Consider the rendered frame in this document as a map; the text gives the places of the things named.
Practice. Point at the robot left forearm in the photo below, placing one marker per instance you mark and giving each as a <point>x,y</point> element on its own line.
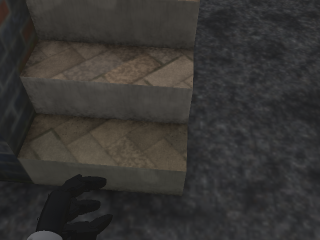
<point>44,235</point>

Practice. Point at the left robot hand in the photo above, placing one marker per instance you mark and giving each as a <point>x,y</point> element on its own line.
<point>62,206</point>

